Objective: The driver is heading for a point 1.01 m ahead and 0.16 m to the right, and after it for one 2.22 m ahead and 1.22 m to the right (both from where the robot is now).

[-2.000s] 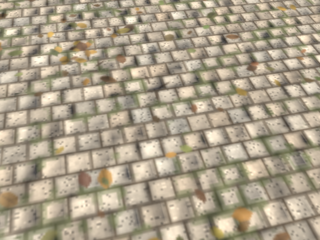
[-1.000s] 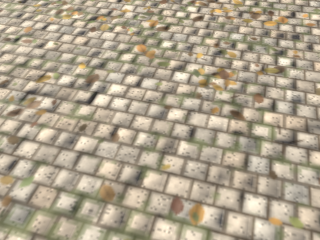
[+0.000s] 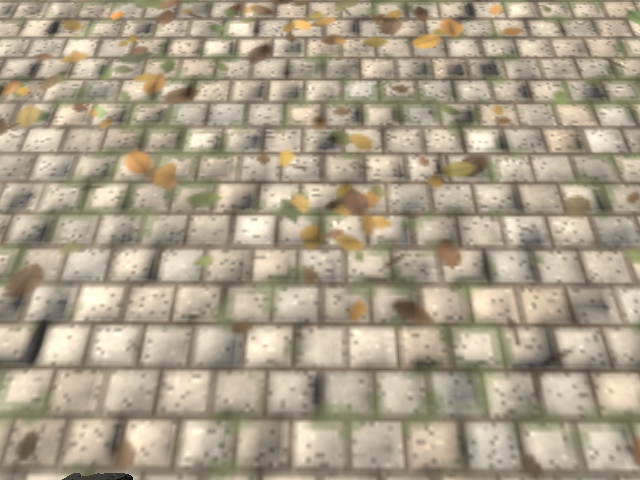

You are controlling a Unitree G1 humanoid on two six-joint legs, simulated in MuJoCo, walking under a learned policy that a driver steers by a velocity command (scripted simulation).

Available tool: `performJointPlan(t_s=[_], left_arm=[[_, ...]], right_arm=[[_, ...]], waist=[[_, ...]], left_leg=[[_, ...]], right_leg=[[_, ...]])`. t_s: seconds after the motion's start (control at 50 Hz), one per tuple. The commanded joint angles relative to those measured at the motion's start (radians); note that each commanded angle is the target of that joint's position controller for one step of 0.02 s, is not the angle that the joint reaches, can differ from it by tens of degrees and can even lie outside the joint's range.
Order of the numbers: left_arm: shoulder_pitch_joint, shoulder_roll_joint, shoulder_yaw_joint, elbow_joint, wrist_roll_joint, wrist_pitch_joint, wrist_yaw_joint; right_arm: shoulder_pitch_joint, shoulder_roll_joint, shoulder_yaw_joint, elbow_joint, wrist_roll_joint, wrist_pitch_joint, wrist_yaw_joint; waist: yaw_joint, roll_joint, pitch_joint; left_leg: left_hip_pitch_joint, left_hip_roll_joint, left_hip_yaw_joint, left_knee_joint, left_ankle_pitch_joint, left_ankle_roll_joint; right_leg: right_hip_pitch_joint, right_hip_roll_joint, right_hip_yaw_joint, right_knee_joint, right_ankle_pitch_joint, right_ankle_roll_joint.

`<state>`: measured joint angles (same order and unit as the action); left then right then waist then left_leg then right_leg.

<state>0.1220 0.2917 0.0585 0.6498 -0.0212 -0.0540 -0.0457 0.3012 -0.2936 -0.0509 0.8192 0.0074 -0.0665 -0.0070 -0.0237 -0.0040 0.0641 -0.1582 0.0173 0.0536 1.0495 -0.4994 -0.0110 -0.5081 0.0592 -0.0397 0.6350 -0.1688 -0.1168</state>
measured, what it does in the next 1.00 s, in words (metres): walks ahead, turning right: left foot, then right foot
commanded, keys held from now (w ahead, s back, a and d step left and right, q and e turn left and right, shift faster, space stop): w+e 0.56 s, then w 0.44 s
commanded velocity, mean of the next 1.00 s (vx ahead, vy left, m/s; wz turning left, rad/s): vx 0.50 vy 0.00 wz -0.44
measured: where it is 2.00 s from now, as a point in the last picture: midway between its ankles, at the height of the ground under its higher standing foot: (422, 256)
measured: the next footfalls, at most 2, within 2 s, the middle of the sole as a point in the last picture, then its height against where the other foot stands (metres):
left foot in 0.40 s outside the picture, level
right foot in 0.92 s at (444, 398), level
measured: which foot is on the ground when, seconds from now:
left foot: up 0.00-0.38, down 0.40-0.92, up 0.94-1.00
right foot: down 0.00-0.40, up 0.42-0.90, down 0.92-1.00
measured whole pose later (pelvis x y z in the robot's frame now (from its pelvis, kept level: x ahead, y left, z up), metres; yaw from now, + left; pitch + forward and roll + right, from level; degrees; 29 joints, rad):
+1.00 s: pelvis +0.52 -0.10 +0.01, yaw -26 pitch +2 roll +1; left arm 0.11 0.27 0.04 0.62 -0.01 -0.06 -0.03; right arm 0.35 -0.31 -0.04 0.88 0.03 -0.08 0.01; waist -0.05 0.01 0.04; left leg -0.25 0.04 0.00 1.06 -0.47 0.01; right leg -0.43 0.02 -0.03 0.56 -0.17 -0.06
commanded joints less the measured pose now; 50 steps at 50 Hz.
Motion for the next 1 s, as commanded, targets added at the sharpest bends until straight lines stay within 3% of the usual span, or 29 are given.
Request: performJointPlan(t_s=[0.02, 0.04, 0.06, 0.1, 0.14, 0.22, 0.28, 0.34, 0.38, 0.4, 0.42, 0.44, 0.46, 0.48, 0.5, 0.52, 0.56, 0.64, 0.74, 0.82, 0.86, 0.88, 0.9, 0.92, 0.94, 0.96, 0.98, 1.0], left_arm=[[0.244, 0.17, 0.057, -0.016, 0.005, -0.015, 0.017], [0.174, 0.143, 0.048, -0.029, 0.005, -0.015, 0.019], [0.134, 0.119, 0.039, -0.046, 0.017, -0.016, 0.023], [0.108, 0.122, 0.04, -0.055, 0.016, -0.016, 0.03], [0.125, 0.146, 0.046, -0.044, 0.011, -0.017, 0.041], [0.171, 0.17, 0.053, -0.02, 0.001, -0.003, 0.06], [0.224, 0.177, 0.056, 0.002, -0.005, 0.006, 0.062], [0.232, 0.161, 0.055, 0.009, -0.006, 0.013, 0.066], [0.207, 0.145, 0.051, 0.003, -0.002, 0.019, 0.065], [0.209, 0.101, 0.036, -0.004, 0.004, 0.017, 0.061], [0.24, 0.033, 0.011, -0.02, 0.023, 0.015, 0.06], [0.363, 0.018, 0.002, -0.055, -0.016, 0.006, 0.059], [0.338, 0.128, 0.023, -0.019, -0.025, 0.009, 0.064], [0.231, 0.17, 0.036, -0.031, -0.015, 0.015, 0.063], [0.186, 0.157, 0.036, -0.038, -0.004, 0.019, 0.064], [0.155, 0.144, 0.039, -0.05, 0.003, 0.019, 0.061], [0.163, 0.106, 0.035, -0.056, -0.008, 0.026, 0.05], [0.104, 0.043, 0.013, -0.078, 0.003, 0.028, 0.047], [-0.036, 0.018, -0.008, -0.1, 0.008, 0.0, 0.02], [-0.132, 0.035, -0.007, -0.136, -0.001, -0.009, 0.004], [-0.107, 0.063, 0.006, -0.137, 0.004, -0.01, 0.002], [-0.024, 0.088, 0.021, -0.115, 0.01, -0.01, 0.005], [0.122, 0.131, 0.046, -0.066, 0.013, -0.006, 0.012], [0.296, 0.197, 0.07, -0.029, 0.018, 0.002, 0.027], [0.321, 0.294, 0.08, -0.02, 0.021, 0.004, 0.031], [0.33, 0.196, 0.058, -0.025, 0.015, 0.0, 0.028], [0.265, 0.163, 0.042, -0.023, 0.016, -0.008, 0.026], [0.204, 0.137, 0.034, -0.023, 0.015, -0.012, 0.025]], right_arm=[[-0.104, -0.132, -0.01, -0.164, 0.029, -0.085, 0.018], [-0.116, -0.129, -0.013, -0.159, 0.004, -0.086, 0.011], [-0.1, -0.139, -0.02, -0.157, -0.01, -0.076, 0.008], [-0.069, -0.123, -0.02, -0.155, -0.022, -0.053, 0.009], [-0.091, -0.094, -0.01, -0.162, -0.027, -0.036, 0.005], [-0.253, -0.053, 0.009, -0.198, -0.023, -0.037, 0.01], [-0.325, -0.073, 0.003, -0.218, -0.004, -0.046, 0.02], [-0.316, -0.116, -0.018, -0.22, 0.002, -0.058, 0.028], [-0.219, -0.136, -0.035, -0.195, 0.003, -0.067, 0.026], [-0.121, -0.165, -0.051, -0.181, -0.009, -0.073, 0.019], [0.023, -0.22, -0.064, -0.17, -0.02, -0.072, 0.01], [0.077, -0.283, -0.08, -0.131, -0.026, -0.057, 0.021], [0.035, -0.176, -0.059, -0.156, -0.007, -0.053, 0.025], [-0.002, -0.125, -0.045, -0.162, -0.004, -0.046, 0.02], [-0.043, -0.109, -0.037, -0.165, -0.014, -0.042, 0.018], [-0.066, -0.09, -0.032, -0.155, -0.018, -0.038, 0.016], [-0.074, -0.075, -0.028, -0.14, -0.02, -0.044, 0.011], [-0.035, -0.112, -0.04, -0.087, -0.012, -0.054, 0.017], [-0.013, -0.15, -0.043, -0.044, 0.008, -0.037, 0.017], [0.061, -0.181, -0.049, 0.008, 0.024, -0.016, 0.017], [0.058, -0.199, -0.052, 0.021, 0.03, -0.004, 0.013], [0.043, -0.206, -0.053, 0.024, 0.034, 0.001, 0.01], [0.046, -0.19, -0.044, 0.026, 0.031, 0.004, 0.006], [0.043, -0.144, -0.022, 0.003, 0.005, 0.0, 0.003], [0.153, -0.016, 0.02, -0.029, -0.011, -0.019, 0.014], [0.089, -0.117, -0.004, -0.012, 0.012, -0.038, 0.02], [-0.001, -0.158, -0.018, -0.048, 0.039, -0.048, 0.024], [-0.043, -0.145, -0.014, -0.055, 0.033, -0.051, 0.02]], waist=[[0.12, -0.019, -0.24], [0.074, 0.028, -0.164], [0.039, 0.007, -0.139], [0.004, -0.014, -0.115], [0.004, -0.015, -0.089], [0.066, -0.057, -0.061], [0.098, -0.077, -0.066], [0.077, -0.104, -0.073], [0.018, -0.126, -0.092], [-0.03, -0.103, -0.167], [-0.07, 0.043, -0.311], [-0.002, 0.392, -0.375], [-0.029, 0.23, -0.277], [-0.053, 0.141, -0.168], [-0.038, 0.075, -0.116], [-0.025, 0.075, -0.071], [-0.002, 0.123, -0.059], [-0.003, 0.08, -0.039], [-0.041, 0.064, -0.015], [-0.057, 0.08, 0.008], [-0.019, 0.098, -0.016], [0.04, 0.101, -0.07], [0.112, 0.086, -0.16], [0.182, 0.006, -0.288], [0.1, -0.267, -0.415], [0.149, -0.169, -0.435], [0.137, -0.145, -0.273], [0.105, -0.085, -0.192]], left_leg=[[-0.648, 0.029, -0.167, 0.288, 0.089, 0.032], [-0.593, 0.06, -0.156, 0.19, 0.13, 0.025], [-0.518, 0.081, -0.16, 0.142, 0.16, 0.016], [-0.461, 0.088, -0.143, 0.068, 0.183, -0.016], [-0.446, 0.081, -0.117, -0.037, 0.232, -0.051], [-0.362, 0.023, -0.097, -0.368, 0.522, -0.074], [-0.311, -0.012, -0.113, -0.484, 0.587, -0.068], [-0.287, -0.014, -0.15, -0.549, 0.497, -0.032], [-0.162, -0.015, -0.128, -0.595, 0.442, 0.01], [0.01, 0.037, -0.16, -0.603, 0.424, 0.05], [0.263, 0.222, -0.349, -0.597, 0.355, 0.109], [0.483, 0.405, -0.844, -0.726, 0.061, 0.26], [0.421, 0.391, -0.845, -0.766, -0.125, 0.236], [0.314, 0.349, -0.668, -0.767, -0.056, 0.195], [0.209, 0.305, -0.539, -0.777, 0.095, 0.177], [0.139, 0.269, -0.448, -0.795, 0.207, 0.177], [0.07, 0.229, -0.32, -0.838, 0.311, 0.17], [0.063, 0.237, -0.217, -0.891, 0.465, 0.222], [0.078, 0.202, -0.077, -0.903, 0.558, 0.2], [0.165, 0.248, -0.075, -0.877, 0.606, 0.184], [0.209, 0.26, -0.06, -0.805, 0.783, 0.165], [0.201, 0.241, -0.027, -0.701, 0.94, 0.145], [0.139, 0.198, 0.015, -0.529, 1.012, 0.118], [-0.073, 0.154, 0.04, -0.246, 0.753, 0.078], [-0.452, -0.028, 0.004, 0.114, 0.002, 0.016], [-0.557, -0.006, -0.146, 0.237, -0.084, 0.024], [-0.629, 0.039, -0.133, 0.25, -0.005, 0.037], [-0.607, 0.082, -0.113, 0.202, 0.086, 0.039]], right_leg=[[0.733, -0.323, 0.631, -0.333, -0.049, -0.232], [0.581, -0.283, 0.534, -0.344, 0.069, -0.206], [0.478, -0.253, 0.473, -0.366, 0.163, -0.2], [0.372, -0.226, 0.42, -0.402, 0.25, -0.205], [0.284, -0.202, 0.354, -0.414, 0.305, -0.2], [0.206, -0.123, 0.275, -0.394, 0.18, -0.125], [0.24, -0.144, 0.338, -0.358, 0.084, -0.1], [0.337, -0.183, 0.438, -0.268, 0.035, -0.078], [0.339, -0.17, 0.46, -0.182, 0.06, -0.049], [0.297, -0.119, 0.418, -0.04, 0.069, -0.016], [0.17, -0.041, 0.315, 0.254, -0.147, 0.026], [-0.177, 0.048, 0.217, 0.54, -0.455, 0.076], [-0.275, -0.033, 0.243, 0.654, -0.384, 0.095], [-0.293, -0.062, 0.213, 0.674, -0.289, 0.102], [-0.256, -0.094, 0.19, 0.655, -0.22, 0.109], [-0.242, -0.12, 0.19, 0.61, -0.176, 0.112], [-0.183, -0.153, 0.166, 0.562, -0.137, 0.114], [-0.213, -0.152, 0.157, 0.401, -0.079, 0.127], [-0.136, -0.142, 0.074, 0.084, 0.14, 0.12], [-0.098, -0.119, 0.041, -0.041, 0.104, 0.087], [-0.018, -0.089, 0.018, -0.089, 0.042, 0.052], [0.119, -0.059, -0.009, -0.128, 0.058, 0.028], [0.339, -0.033, -0.025, -0.152, 0.093, -0.001], [0.643, -0.179, 0.146, -0.109, 0.126, -0.053], [0.928, -0.435, 0.649, -0.212, -0.052, -0.222], [0.905, -0.442, 0.758, -0.304, -0.159, -0.224], [0.785, -0.406, 0.606, -0.323, -0.109, -0.182], [0.653, -0.359, 0.487, -0.339, -0.013, -0.157]])
Keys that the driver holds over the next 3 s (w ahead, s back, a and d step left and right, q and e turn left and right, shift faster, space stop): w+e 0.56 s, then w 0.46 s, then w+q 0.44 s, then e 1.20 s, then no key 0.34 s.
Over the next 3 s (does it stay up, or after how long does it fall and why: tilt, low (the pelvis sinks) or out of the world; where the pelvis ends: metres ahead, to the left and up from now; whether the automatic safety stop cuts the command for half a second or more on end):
stays up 0.97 -0.25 0.03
